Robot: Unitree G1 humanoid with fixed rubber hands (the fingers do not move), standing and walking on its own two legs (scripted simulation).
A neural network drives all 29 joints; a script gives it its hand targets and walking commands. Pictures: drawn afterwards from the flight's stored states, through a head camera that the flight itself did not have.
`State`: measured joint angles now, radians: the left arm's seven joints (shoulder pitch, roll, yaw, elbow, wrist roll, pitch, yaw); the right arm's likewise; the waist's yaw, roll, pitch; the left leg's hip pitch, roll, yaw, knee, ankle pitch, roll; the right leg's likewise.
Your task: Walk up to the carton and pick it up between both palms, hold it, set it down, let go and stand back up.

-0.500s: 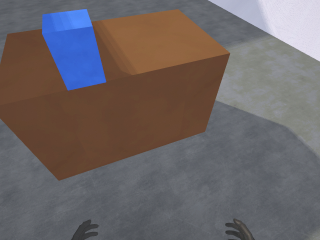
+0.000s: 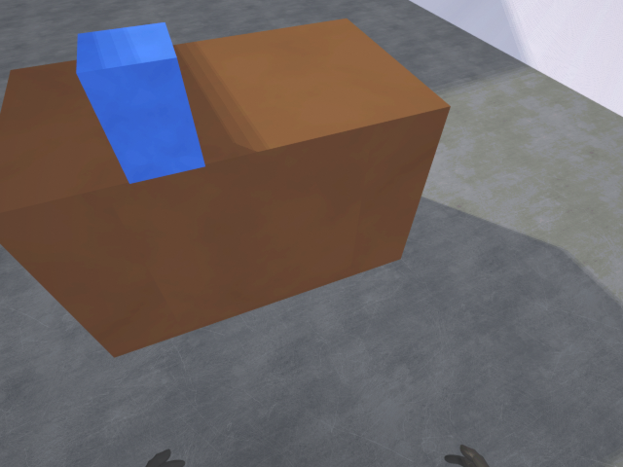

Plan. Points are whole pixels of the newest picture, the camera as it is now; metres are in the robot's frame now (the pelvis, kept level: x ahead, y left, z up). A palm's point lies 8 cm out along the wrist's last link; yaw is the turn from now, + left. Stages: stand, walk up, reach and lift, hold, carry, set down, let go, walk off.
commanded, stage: stand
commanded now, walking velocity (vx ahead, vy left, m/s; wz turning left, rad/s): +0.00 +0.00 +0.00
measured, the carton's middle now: (146, 105) +0.75 +0.34 +0.05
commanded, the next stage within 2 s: walk up in 1.76 s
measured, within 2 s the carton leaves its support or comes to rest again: neither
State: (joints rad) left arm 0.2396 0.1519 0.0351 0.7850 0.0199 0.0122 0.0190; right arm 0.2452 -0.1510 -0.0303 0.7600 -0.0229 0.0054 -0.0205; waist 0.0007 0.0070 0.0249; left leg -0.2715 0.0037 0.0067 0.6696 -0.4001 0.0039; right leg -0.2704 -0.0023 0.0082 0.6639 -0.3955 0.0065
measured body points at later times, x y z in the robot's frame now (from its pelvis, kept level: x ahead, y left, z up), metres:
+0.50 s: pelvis +0.02 +0.00 +0.01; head +0.04 +0.00 +0.46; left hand +0.06 +0.24 -0.14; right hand +0.06 -0.23 -0.14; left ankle -0.03 +0.12 -0.72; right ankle -0.03 -0.12 -0.72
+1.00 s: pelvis +0.02 +0.00 +0.02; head +0.04 +0.00 +0.47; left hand +0.01 +0.22 -0.15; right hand +0.01 -0.21 -0.15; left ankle -0.03 +0.12 -0.72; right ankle -0.03 -0.12 -0.72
